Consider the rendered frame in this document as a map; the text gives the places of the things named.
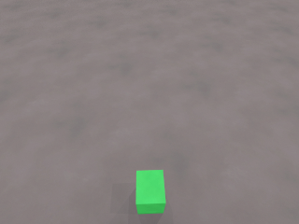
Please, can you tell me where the carton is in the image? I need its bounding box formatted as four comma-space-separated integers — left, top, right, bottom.
135, 170, 166, 215

